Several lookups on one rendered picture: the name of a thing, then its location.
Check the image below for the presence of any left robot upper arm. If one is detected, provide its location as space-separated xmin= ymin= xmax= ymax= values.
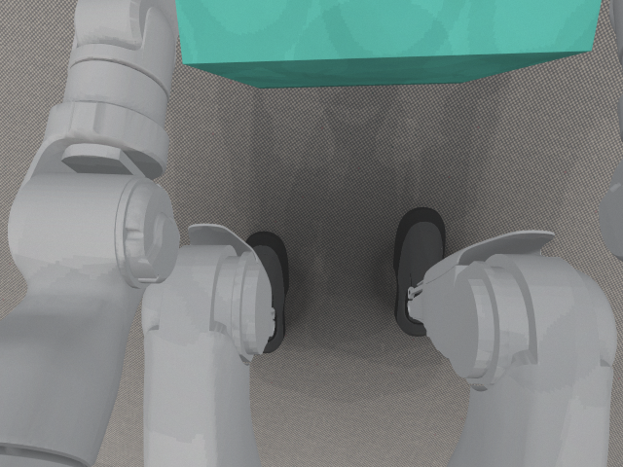
xmin=0 ymin=172 xmax=180 ymax=467

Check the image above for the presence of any right robot upper arm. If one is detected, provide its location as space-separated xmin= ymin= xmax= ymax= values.
xmin=599 ymin=159 xmax=623 ymax=262

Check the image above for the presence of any robot left forearm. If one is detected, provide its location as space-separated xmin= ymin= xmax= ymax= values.
xmin=8 ymin=0 xmax=179 ymax=266

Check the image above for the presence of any robot left foot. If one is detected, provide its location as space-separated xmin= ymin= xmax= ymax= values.
xmin=246 ymin=232 xmax=289 ymax=353

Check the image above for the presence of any robot foot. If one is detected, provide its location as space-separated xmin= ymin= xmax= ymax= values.
xmin=393 ymin=207 xmax=446 ymax=337
xmin=246 ymin=232 xmax=289 ymax=353

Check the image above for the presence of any robot right foot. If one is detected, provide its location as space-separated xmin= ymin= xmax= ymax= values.
xmin=393 ymin=207 xmax=446 ymax=337

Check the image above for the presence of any carton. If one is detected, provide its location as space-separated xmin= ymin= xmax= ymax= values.
xmin=175 ymin=0 xmax=602 ymax=89

